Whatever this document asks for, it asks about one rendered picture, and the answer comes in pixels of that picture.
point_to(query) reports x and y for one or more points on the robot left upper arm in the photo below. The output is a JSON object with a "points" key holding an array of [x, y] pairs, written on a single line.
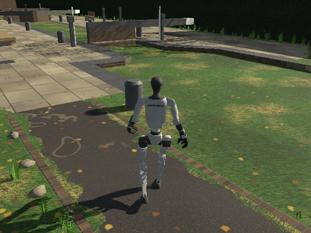
{"points": [[138, 108]]}

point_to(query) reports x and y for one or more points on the left robot forearm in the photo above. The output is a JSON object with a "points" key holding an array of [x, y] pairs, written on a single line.
{"points": [[131, 124]]}

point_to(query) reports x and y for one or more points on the robot right upper arm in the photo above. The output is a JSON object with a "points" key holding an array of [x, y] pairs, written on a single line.
{"points": [[174, 111]]}

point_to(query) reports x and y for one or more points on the robot left shin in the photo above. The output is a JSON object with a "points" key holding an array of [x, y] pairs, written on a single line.
{"points": [[143, 180]]}

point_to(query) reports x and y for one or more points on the robot right hand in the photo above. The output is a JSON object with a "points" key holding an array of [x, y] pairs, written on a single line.
{"points": [[185, 140]]}

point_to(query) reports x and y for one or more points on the robot right foot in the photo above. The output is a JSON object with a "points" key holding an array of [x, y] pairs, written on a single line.
{"points": [[157, 185]]}

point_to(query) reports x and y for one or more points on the robot left hand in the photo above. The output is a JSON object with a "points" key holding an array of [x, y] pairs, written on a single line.
{"points": [[130, 131]]}

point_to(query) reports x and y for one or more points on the right robot forearm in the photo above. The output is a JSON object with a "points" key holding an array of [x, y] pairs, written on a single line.
{"points": [[181, 130]]}

